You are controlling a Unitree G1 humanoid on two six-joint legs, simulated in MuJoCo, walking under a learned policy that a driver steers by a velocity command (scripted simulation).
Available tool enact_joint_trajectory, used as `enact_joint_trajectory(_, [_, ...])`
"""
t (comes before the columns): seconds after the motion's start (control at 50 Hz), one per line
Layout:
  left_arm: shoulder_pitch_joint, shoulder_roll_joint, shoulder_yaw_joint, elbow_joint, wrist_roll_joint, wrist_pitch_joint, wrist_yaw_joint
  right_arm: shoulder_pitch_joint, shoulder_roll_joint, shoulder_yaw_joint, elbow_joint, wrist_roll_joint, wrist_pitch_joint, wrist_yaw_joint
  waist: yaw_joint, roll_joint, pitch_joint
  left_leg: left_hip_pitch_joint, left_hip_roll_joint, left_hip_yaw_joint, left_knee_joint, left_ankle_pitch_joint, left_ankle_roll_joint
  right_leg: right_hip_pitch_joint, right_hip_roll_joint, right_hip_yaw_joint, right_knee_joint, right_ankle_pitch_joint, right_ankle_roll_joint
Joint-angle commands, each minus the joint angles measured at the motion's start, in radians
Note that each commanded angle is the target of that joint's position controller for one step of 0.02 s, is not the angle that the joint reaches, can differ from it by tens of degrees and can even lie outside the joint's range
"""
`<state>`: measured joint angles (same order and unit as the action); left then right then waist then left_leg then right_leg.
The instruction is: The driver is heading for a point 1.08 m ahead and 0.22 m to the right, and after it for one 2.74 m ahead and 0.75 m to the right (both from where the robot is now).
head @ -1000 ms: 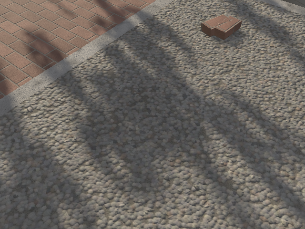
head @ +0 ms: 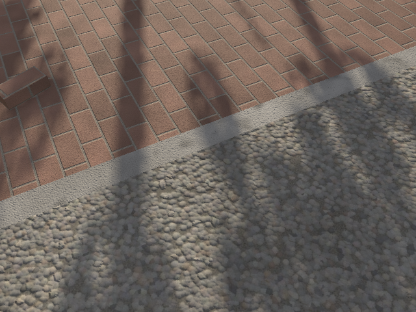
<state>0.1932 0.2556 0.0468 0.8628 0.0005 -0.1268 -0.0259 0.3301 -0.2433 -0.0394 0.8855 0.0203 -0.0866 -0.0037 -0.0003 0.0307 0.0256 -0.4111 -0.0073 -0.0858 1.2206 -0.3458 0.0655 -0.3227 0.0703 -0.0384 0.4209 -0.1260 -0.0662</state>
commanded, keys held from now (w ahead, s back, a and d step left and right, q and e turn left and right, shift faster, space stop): w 0.20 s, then w+e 0.80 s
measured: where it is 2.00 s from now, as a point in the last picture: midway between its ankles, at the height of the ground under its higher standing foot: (280, 170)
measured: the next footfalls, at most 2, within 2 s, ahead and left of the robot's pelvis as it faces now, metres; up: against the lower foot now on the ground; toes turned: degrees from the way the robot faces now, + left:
left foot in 0.38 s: +0.38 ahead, +0.16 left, +0.00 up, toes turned -2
right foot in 0.92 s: +0.60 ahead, -0.15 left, +0.00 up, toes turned -24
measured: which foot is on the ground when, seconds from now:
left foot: up 0.00-0.36, down 0.38-0.92, up 0.94-1.00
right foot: down 0.00-0.38, up 0.40-0.90, down 0.92-1.00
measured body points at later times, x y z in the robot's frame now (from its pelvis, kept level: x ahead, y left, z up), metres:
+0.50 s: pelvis +0.28 +0.06 +0.00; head +0.31 +0.07 +0.45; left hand +0.33 +0.33 -0.14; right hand +0.41 -0.21 -0.09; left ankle +0.34 +0.16 -0.74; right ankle +0.17 -0.08 -0.64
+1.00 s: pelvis +0.52 -0.04 -0.02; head +0.56 -0.07 +0.43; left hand +0.78 +0.13 -0.11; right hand +0.47 -0.33 -0.15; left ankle +0.42 +0.16 -0.64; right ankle +0.56 -0.13 -0.74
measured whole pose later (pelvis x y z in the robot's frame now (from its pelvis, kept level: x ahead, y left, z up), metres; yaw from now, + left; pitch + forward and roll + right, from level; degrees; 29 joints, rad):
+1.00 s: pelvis +0.52 -0.04 -0.02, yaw -24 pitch +2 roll +1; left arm 0.13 0.28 0.08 0.70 -0.02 -0.05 -0.04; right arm 0.27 -0.28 -0.06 0.86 0.02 -0.10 0.00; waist -0.02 0.00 0.06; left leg -0.27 0.06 0.03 1.18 -0.48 -0.01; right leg -0.47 0.05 -0.05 0.63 -0.21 -0.11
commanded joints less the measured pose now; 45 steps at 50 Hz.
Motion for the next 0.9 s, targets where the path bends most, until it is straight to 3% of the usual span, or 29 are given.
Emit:
enact_joint_trajectory(0.02, [0.017, 0.066, 0.006, -0.03, 0.007, -0.01, -0.006, 0.027, -0.063, -0.02, -0.068, -0.007, -0.008, -0.004, -0.022, -0.08, -0.041, -0.182, 0.126, -0.018, -0.033, 0.074, -0.004, 0.139, -0.276, 0.328, -0.278, 0.019, -0.183])
enact_joint_trajectory(0.06, [0.053, 0.096, 0.012, -0.009, 0.0, -0.012, -0.003, -0.003, -0.048, -0.015, -0.086, -0.013, -0.002, -0.008, -0.021, -0.084, -0.016, -0.215, 0.143, 0.006, -0.115, 0.115, -0.024, 0.111, -0.272, 0.264, -0.306, 0.097, -0.198])
enact_joint_trajectory(0.12, [0.102, 0.131, 0.02, 0.01, -0.006, -0.002, 0.011, -0.129, -0.046, -0.009, -0.132, -0.023, -0.006, -0.009, 0.01, -0.069, 0.003, -0.267, 0.149, 0.029, -0.314, 0.269, -0.047, 0.133, -0.26, 0.201, -0.32, 0.157, -0.186])
enact_joint_trajectory(0.18, [0.154, 0.145, 0.018, 0.027, -0.018, 0.01, 0.018, -0.242, -0.033, 0.0, -0.161, -0.016, -0.014, 0.001, 0.049, -0.077, 0.013, -0.208, 0.111, 0.067, -0.525, 0.414, -0.051, 0.144, -0.226, 0.132, -0.305, 0.17, -0.146])
enact_joint_trajectory(0.24, [0.227, 0.149, 0.016, 0.056, -0.027, 0.022, 0.018, -0.343, -0.042, 0.002, -0.198, -0.004, -0.019, 0.014, 0.085, -0.083, 0.037, -0.179, 0.083, 0.074, -0.624, 0.424, -0.056, 0.191, -0.253, 0.161, -0.273, 0.13, -0.141])
enact_joint_trajectory(0.3, [0.237, 0.162, 0.021, 0.063, -0.029, 0.04, 0.026, -0.365, -0.078, -0.009, -0.224, -0.001, -0.034, 0.029, 0.061, -0.098, 0.04, -0.146, 0.062, 0.054, -0.712, 0.335, -0.035, 0.275, -0.299, 0.224, -0.203, 0.127, -0.122])
enact_joint_trajectory(0.34, [0.204, 0.179, 0.026, 0.053, -0.027, 0.052, 0.03, -0.262, -0.119, -0.029, -0.201, -0.004, -0.044, 0.029, -0.012, -0.112, -0.014, 0.026, 0.031, 0.076, -0.762, 0.28, -0.012, 0.273, -0.285, 0.228, -0.088, 0.249, -0.096])
enact_joint_trajectory(0.36, [0.194, 0.155, 0.016, 0.043, -0.017, 0.052, 0.029, -0.112, -0.17, -0.054, -0.16, -0.009, -0.047, 0.021, -0.081, -0.096, -0.113, 0.246, 0.047, 0.065, -0.761, 0.283, 0.019, 0.212, -0.226, 0.189, 0.087, 0.316, -0.066])
enact_joint_trajectory(0.38, [0.176, 0.094, -0.006, 0.004, 0.006, 0.047, 0.028, 0.086, -0.256, -0.077, -0.134, -0.025, -0.045, 0.009, -0.155, 0.02, -0.284, 0.551, 0.249, -0.134, -0.735, 0.29, 0.086, 0.015, -0.142, 0.124, 0.414, 0.087, -0.023])
enact_joint_trajectory(0.4, [0.325, -0.03, -0.039, -0.003, -0.02, 0.027, 0.025, 0.136, -0.314, -0.089, -0.109, -0.035, -0.032, 0.014, -0.087, 0.312, -0.411, 0.835, 0.46, -0.552, -0.837, 0.144, 0.228, -0.343, -0.011, 0.083, 0.727, -0.433, 0.025])
enact_joint_trajectory(0.42, [0.298, 0.093, -0.01, 0.017, -0.046, 0.018, 0.026, 0.123, -0.2, -0.065, -0.118, -0.031, -0.031, 0.015, -0.112, 0.205, -0.362, 0.771, 0.437, -0.599, -0.896, 0.033, 0.213, -0.438, -0.065, 0.184, 0.863, -0.436, 0.024])
enact_joint_trajectory(0.44, [0.205, 0.145, 0.009, -0.008, -0.055, 0.018, 0.029, 0.047, -0.148, -0.048, -0.13, -0.022, -0.034, 0.013, -0.102, 0.133, -0.223, 0.641, 0.405, -0.429, -0.907, 0.077, 0.165, -0.476, -0.107, 0.175, 0.881, -0.338, 0.017])
enact_joint_trajectory(0.46, [0.16, 0.133, 0.012, -0.015, -0.045, 0.025, 0.035, -0.032, -0.122, -0.037, -0.136, -0.022, -0.036, 0.016, -0.07, 0.062, -0.158, 0.506, 0.36, -0.307, -0.937, 0.163, 0.139, -0.433, -0.15, 0.156, 0.852, -0.251, 0.025])
enact_joint_trajectory(0.48, [0.137, 0.119, 0.018, -0.021, -0.032, 0.035, 0.037, -0.083, -0.095, -0.031, -0.135, -0.023, -0.036, 0.02, -0.044, 0.056, -0.099, 0.405, 0.319, -0.214, -0.977, 0.214, 0.125, -0.402, -0.174, 0.153, 0.802, -0.196, 0.03])
enact_joint_trajectory(0.52, [0.155, 0.074, 0.02, -0.027, -0.034, 0.061, 0.031, -0.118, -0.08, -0.031, -0.121, -0.032, -0.044, 0.021, -0.002, 0.08, -0.057, 0.295, 0.277, -0.088, -1.042, 0.281, 0.113, -0.324, -0.2, 0.144, 0.763, -0.135, 0.035])
enact_joint_trajectory(0.56, [0.142, 0.052, 0.021, -0.046, -0.033, 0.079, 0.027, -0.113, -0.097, -0.04, -0.101, -0.032, -0.051, 0.017, 0.014, 0.054, -0.031, 0.268, 0.275, -0.004, -1.068, 0.379, 0.123, -0.343, -0.206, 0.144, 0.741, -0.089, 0.041])
enact_joint_trajectory(0.62, [0.076, 0.047, 0.024, -0.084, -0.026, 0.088, 0.023, -0.088, -0.123, -0.051, -0.074, -0.036, -0.047, 0.003, 0.008, 0.027, -0.003, 0.289, 0.279, 0.084, -1.086, 0.432, 0.128, -0.41, -0.204, 0.157, 0.628, 0.022, 0.051])
enact_joint_trajectory(0.7, [-0.055, 0.035, 0.016, -0.133, -0.02, 0.081, -0.003, -0.068, -0.159, -0.059, -0.058, -0.031, -0.035, -0.01, -0.031, 0.014, 0.032, 0.316, 0.267, 0.193, -1.096, 0.42, 0.104, -0.388, -0.192, 0.093, 0.405, 0.18, 0.042])
enact_joint_trajectory(0.76, [-0.159, 0.031, 0.011, -0.184, -0.02, 0.08, -0.022, -0.018, -0.181, -0.066, -0.037, -0.02, -0.019, -0.014, -0.068, 0.004, 0.065, 0.398, 0.293, 0.232, -1.077, 0.421, 0.095, -0.411, -0.185, 0.047, 0.308, 0.166, 0.024])
enact_joint_trajectory(0.82, [-0.21, 0.043, 0.014, -0.23, -0.024, 0.081, -0.038, 0.004, -0.2, -0.073, -0.023, -0.006, 0.002, -0.014, -0.069, 0.016, 0.073, 0.491, 0.317, 0.265, -1.01, 0.523, 0.073, -0.405, -0.163, -0.001, 0.253, 0.055, -0.009])
enact_joint_trajectory(0.86, [-0.172, 0.071, 0.029, -0.242, -0.023, 0.085, -0.043, -0.017, -0.23, -0.08, -0.03, 0.0, 0.015, -0.018, -0.027, 0.054, 0.022, 0.51, 0.314, 0.297, -0.889, 0.839, 0.051, -0.285, -0.101, -0.063, 0.243, -0.046, -0.046])
enact_joint_trajectory(0.88, [-0.093, 0.098, 0.046, -0.23, -0.025, 0.088, -0.041, -0.028, -0.243, -0.084, -0.034, 0.002, 0.023, -0.022, 0.022, 0.07, -0.031, 0.504, 0.304, 0.313, -0.764, 0.997, 0.039, -0.171, -0.056, -0.092, 0.238, -0.087, -0.069])
enact_joint_trajectory(0.9, [0.059, 0.145, 0.075, -0.193, -0.028, 0.088, -0.034, -0.047, -0.245, -0.082, -0.041, 0.006, 0.031, -0.025, 0.109, 0.056, -0.109, 0.441, 0.269, 0.34, -0.561, 1.037, 0.012, 0.042, -0.004, -0.106, 0.167, -0.038, -0.104])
